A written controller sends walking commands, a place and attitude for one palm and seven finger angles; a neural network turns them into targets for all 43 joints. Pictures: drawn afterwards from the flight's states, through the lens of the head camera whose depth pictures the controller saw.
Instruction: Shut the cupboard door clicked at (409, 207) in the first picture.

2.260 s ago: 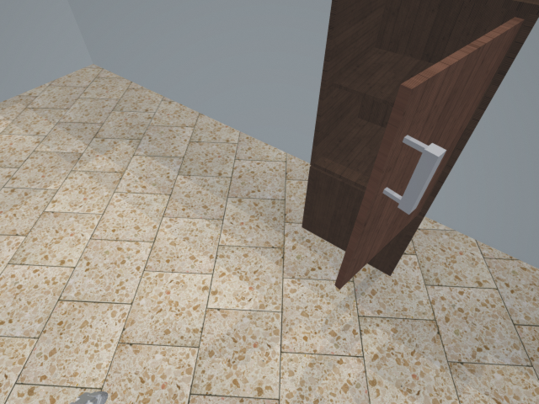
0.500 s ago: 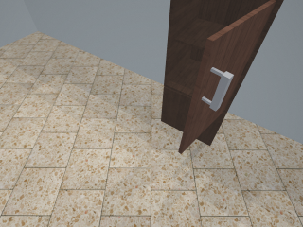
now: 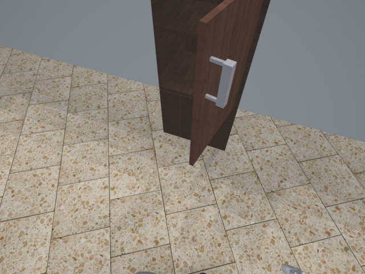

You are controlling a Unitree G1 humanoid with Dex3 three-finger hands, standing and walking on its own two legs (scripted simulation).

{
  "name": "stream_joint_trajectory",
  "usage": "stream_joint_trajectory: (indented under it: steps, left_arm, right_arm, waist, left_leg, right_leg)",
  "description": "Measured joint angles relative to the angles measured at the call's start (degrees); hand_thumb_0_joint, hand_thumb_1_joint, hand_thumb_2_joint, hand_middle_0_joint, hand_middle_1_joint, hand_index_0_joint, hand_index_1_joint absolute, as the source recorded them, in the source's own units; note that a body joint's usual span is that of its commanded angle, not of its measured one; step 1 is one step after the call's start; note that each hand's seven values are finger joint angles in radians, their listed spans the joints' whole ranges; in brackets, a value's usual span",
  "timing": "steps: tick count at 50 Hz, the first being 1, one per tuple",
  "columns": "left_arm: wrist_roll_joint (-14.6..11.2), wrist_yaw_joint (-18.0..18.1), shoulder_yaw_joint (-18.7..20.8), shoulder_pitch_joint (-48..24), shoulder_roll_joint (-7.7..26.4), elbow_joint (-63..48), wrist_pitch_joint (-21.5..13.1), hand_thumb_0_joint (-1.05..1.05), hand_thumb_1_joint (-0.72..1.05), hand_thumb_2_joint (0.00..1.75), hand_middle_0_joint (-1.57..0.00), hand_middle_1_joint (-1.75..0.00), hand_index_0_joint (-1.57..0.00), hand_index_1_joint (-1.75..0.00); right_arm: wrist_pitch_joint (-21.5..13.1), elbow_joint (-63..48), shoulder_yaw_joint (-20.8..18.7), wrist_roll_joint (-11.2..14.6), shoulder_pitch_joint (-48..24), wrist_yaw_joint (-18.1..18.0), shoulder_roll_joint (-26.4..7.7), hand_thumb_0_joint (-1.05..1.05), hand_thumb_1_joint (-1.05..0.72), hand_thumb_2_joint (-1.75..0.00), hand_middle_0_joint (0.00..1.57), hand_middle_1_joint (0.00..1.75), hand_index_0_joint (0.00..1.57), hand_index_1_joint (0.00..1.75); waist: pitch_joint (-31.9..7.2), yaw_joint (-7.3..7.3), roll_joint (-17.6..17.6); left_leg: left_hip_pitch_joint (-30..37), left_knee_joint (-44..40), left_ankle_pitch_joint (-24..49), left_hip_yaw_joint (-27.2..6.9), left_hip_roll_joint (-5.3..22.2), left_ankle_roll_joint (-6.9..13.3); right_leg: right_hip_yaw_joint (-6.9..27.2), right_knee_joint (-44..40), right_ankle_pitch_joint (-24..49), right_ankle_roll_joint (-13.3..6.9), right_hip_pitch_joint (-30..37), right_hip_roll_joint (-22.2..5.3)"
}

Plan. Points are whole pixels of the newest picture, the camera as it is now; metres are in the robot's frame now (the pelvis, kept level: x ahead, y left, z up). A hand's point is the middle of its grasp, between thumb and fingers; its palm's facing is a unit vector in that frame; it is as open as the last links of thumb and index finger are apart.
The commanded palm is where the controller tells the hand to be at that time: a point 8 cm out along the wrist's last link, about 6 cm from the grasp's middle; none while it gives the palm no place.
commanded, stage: walk around to get in front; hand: left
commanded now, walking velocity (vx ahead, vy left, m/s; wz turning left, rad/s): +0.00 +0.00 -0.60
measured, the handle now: (218, 82) +0.57 -0.03 +0.08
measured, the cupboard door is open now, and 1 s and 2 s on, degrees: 78 78 78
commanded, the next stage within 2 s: none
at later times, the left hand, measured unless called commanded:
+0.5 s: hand (125, 263) +0.15 +0.16 -0.16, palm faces -0.31 -0.91 -0.27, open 7.4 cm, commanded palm none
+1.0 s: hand (127, 250) +0.19 +0.17 -0.17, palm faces -0.54 -0.82 -0.19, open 7.4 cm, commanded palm none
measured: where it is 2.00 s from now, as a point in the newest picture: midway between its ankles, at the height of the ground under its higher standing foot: outside the picture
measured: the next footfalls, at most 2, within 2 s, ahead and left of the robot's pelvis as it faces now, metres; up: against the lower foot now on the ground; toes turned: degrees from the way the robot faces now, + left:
left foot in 0.06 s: +0.01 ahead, +0.14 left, +0.00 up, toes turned -2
right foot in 0.42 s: -0.01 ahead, -0.13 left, +0.00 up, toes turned -20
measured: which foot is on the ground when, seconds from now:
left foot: up 0.00-0.04, down 0.06-0.42, up 0.44-0.76, down 0.78-1.00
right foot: down 0.00-0.06, up 0.08-0.40, down 0.42-0.78, up 0.80-1.00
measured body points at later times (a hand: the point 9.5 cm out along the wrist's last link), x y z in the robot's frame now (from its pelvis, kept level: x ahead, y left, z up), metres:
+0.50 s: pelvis -0.02 +0.00 -0.01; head +0.02 -0.03 +0.43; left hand +0.17 +0.21 -0.14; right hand -0.07 -0.27 -0.16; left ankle -0.03 +0.14 -0.69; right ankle -0.05 -0.12 -0.74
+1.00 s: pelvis -0.01 +0.04 +0.01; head +0.04 +0.05 +0.45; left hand +0.21 +0.21 -0.15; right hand -0.10 -0.19 -0.12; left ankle +0.05 +0.11 -0.74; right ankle -0.11 -0.06 -0.64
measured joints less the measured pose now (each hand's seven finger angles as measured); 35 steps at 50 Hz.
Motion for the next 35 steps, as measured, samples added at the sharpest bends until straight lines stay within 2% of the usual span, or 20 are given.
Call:
stream_joint_trajectory:
  steps: [2, 3, 4, 6, 8, 9, 11, 15, 18, 20, 21, 22, 24, 27, 30, 35]
  left_arm:
    - [-0.1, 0.1, 0.4, -0.4, 1.0, -0.2, 0.4, 0.00, 0.90, 0.90, -0.21, -0.30, -0.21, -0.30]
    - [-0.3, 0.0, 0.7, -0.6, 1.5, -0.4, 0.7, 0.00, 0.90, 0.90, -0.21, -0.30, -0.21, -0.30]
    - [-0.4, -0.1, 1.1, -1.2, 2.2, -0.3, 1.0, 0.00, 0.90, 0.90, -0.21, -0.30, -0.21, -0.30]
    - [0.0, -0.5, 2.0, -2.2, 3.2, 0.0, 1.4, 0.01, 0.90, 0.90, -0.21, -0.30, -0.20, -0.30]
    - [0.2, -1.2, 2.6, -2.7, 4.1, -0.2, 1.4, 0.01, 0.91, 0.90, -0.21, -0.30, -0.20, -0.30]
    - [0.2, -1.4, 2.8, -2.8, 4.3, -0.4, 1.3, 0.01, 0.91, 0.90, -0.20, -0.30, -0.20, -0.30]
    - [0.1, -1.7, 2.8, -3.0, 4.4, -0.7, 1.3, 0.00, 0.91, 0.90, -0.20, -0.30, -0.20, -0.30]
    - [-0.2, -2.1, 2.2, -3.8, 3.8, -0.7, 1.7, 0.00, 0.91, 0.90, -0.20, -0.30, -0.20, -0.30]
    - [-0.3, -2.3, 1.6, -5.0, 3.0, -0.8, 1.6, 0.01, 0.91, 0.90, -0.20, -0.30, -0.20, -0.30]
    - [-0.3, -2.5, 1.2, -5.7, 2.5, -1.2, 1.0, 0.01, 0.91, 0.90, -0.20, -0.30, -0.20, -0.30]
    - [-0.3, -2.5, 0.8, -5.8, 2.5, -1.6, 0.4, 0.01, 0.91, 0.90, -0.20, -0.30, -0.20, -0.30]
    - [-0.2, -2.2, 0.6, -6.2, 2.2, -1.7, -0.5, 0.01, 0.91, 0.90, -0.20, -0.30, -0.20, -0.30]
    - [-0.5, -1.3, 0.1, -6.8, 1.1, -2.0, -1.4, 0.00, 0.91, 0.90, -0.20, -0.30, -0.20, -0.30]
    - [-0.5, -0.4, -0.2, -6.5, 0.3, -2.5, -1.2, 0.00, 0.91, 0.90, -0.20, -0.30, -0.20, -0.30]
    - [-0.3, -0.1, -0.4, -6.1, 0.0, -2.1, -0.7, 0.00, 0.90, 0.90, -0.21, -0.30, -0.20, -0.30]
    - [0.0, -0.4, -0.5, -5.3, 0.2, -1.6, -0.1, 0.00, 0.90, 0.90, -0.21, -0.30, -0.21, -0.30]
  right_arm:
    - [-0.9, -0.8, 0.3, 0.2, 0.3, -0.2, 0.1, 0.00, -0.91, -0.90, 0.20, 0.30, 0.20, 0.30]
    - [-1.4, -1.2, 0.4, 0.2, 0.7, -0.3, 0.2, 0.00, -0.91, -0.90, 0.20, 0.30, 0.20, 0.30]
    - [-1.6, -1.4, 0.6, -0.1, 1.0, -0.4, 0.6, 0.00, -0.91, -0.90, 0.20, 0.30, 0.20, 0.30]
    - [-1.5, -1.5, 1.1, -0.5, 2.1, -0.4, 1.3, 0.00, -0.91, -0.90, 0.21, 0.30, 0.20, 0.30]
    - [-1.3, -1.2, 1.5, -0.9, 3.2, -0.4, 1.8, 0.00, -0.91, -0.90, 0.21, 0.30, 0.20, 0.30]
    - [-1.2, -1.0, 1.6, -1.0, 3.7, -0.4, 1.9, 0.00, -0.91, -0.90, 0.21, 0.30, 0.20, 0.30]
    - [-1.3, -0.7, 1.6, -1.2, 4.5, -0.3, 2.1, 0.00, -0.91, -0.90, 0.21, 0.30, 0.20, 0.30]
    - [-1.6, -0.5, 1.3, -1.4, 5.6, 0.0, 2.0, 0.00, -0.91, -0.90, 0.21, 0.30, 0.20, 0.30]
    - [-1.6, -0.1, 0.9, -1.5, 6.3, 0.5, 1.4, 0.00, -0.91, -0.90, 0.21, 0.30, 0.20, 0.30]
    - [-1.4, 0.2, 0.6, -1.4, 6.9, 0.7, 0.7, 0.00, -0.91, -0.90, 0.21, 0.30, 0.20, 0.30]
    - [-1.2, 0.2, 0.5, -1.3, 7.6, 0.9, 0.3, 0.00, -0.91, -0.90, 0.21, 0.30, 0.20, 0.30]
    - [-0.9, 0.4, 0.3, -1.1, 7.8, 1.0, -0.3, 0.00, -0.91, -0.90, 0.21, 0.30, 0.20, 0.30]
    - [0.5, 1.0, -0.1, -0.9, 7.3, 0.6, -1.5, 0.00, -0.91, -0.90, 0.21, 0.30, 0.20, 0.30]
    - [1.6, 1.6, -0.3, -0.9, 6.3, 0.3, -2.1, 0.01, -0.91, -0.90, 0.21, 0.30, 0.20, 0.30]
    - [1.5, 0.9, -0.4, -1.0, 5.4, 0.4, -1.9, 0.01, -0.91, -0.90, 0.20, 0.30, 0.20, 0.30]
    - [0.8, -0.5, -0.1, -0.7, 4.1, 0.5, -1.0, 0.01, -0.91, -0.90, 0.20, 0.30, 0.19, 0.30]
  waist:
    - [-0.8, -0.17, -0.5]
    - [-1.1, -0.56, -0.8]
    - [-0.9, -0.74, -1.7]
    - [-0.7, -0.97, -2.3]
    - [-0.7, -0.91, -2.4]
    - [-0.7, -0.84, -2.3]
    - [-0.5, -0.85, -1.7]
    - [0.5, -1.59, -0.1]
    - [1.4, -2.50, 1.1]
    - [1.7, -2.96, 2.0]
    - [1.6, -3.15, 2.1]
    - [1.8, -3.16, 3.0]
    - [2.5, -3.63, 4.4]
    - [2.7, -3.44, 3.9]
    - [2.3, -3.53, 2.8]
    - [1.3, -3.09, 1.2]
  left_leg:
    - [3.9, -9.2, 3.1, 0.1, -0.3, 0.8]
    - [5.1, -12.7, 5.7, 0.2, -0.2, 1.9]
    - [5.3, -12.6, 6.7, 0.9, -0.5, 2.6]
    - [6.1, -12.6, 6.6, 2.2, -0.1, 3.0]
    - [7.5, -14.1, 6.8, 3.4, 0.7, 2.9]
    - [8.1, -14.7, 7.0, 4.1, 1.1, 2.9]
    - [9.0, -15.4, 7.2, 5.3, 2.1, 2.9]
    - [10.1, -15.1, 6.5, 8.2, 4.1, 2.5]
    - [9.8, -12.9, 5.1, 10.5, 5.8, 1.6]
    - [8.8, -9.9, 3.3, 11.8, 7.2, 0.7]
    - [7.6, -7.1, 1.9, 12.3, 7.9, 0.2]
    - [5.5, -2.0, -0.3, 11.4, 8.7, -0.2]
    - [0.3, 9.8, -5.2, 6.9, 7.9, -0.7]
    - [-5.0, 18.8, -3.8, 3.9, 6.2, -1.2]
    - [-7.0, 17.8, -0.7, 3.3, 5.5, -1.7]
    - [-5.3, 8.4, 0.4, 2.9, 4.0, -1.8]
  right_leg:
    - [1.3, 1.0, 0.1, 1.0, -1.3, 0.7]
    - [1.5, 2.8, -1.0, 1.2, -2.5, 1.0]
    - [1.0, 6.9, -5.9, 1.6, -4.0, 0.7]
    - [-2.3, 19.3, -12.5, 3.0, -7.7, 0.3]
    - [-5.5, 30.5, -13.2, 4.0, -10.5, -0.9]
    - [-6.7, 34.1, -13.0, 4.3, -11.1, -1.7]
    - [-8.7, 36.2, -13.4, 4.9, -10.6, -3.4]
    - [-11.5, 27.8, -15.4, 5.0, -5.9, -6.4]
    - [-12.9, 19.0, -15.7, 4.1, -1.7, -7.2]
    - [-13.8, 11.7, -12.9, 3.1, 1.9, -7.0]
    - [-14.1, 6.9, -8.9, 2.3, 4.3, -7.1]
    - [-14.1, 6.5, -7.6, 1.4, 4.1, -6.3]
    - [-13.9, 8.3, -9.2, 0.2, 3.2, -5.1]
    - [-11.9, 6.3, -8.7, -0.3, 3.7, -4.1]
    - [-9.9, 3.7, -6.7, -0.2, 4.2, -3.5]
    - [-6.4, 2.3, -5.1, 0.5, 3.8, -2.3]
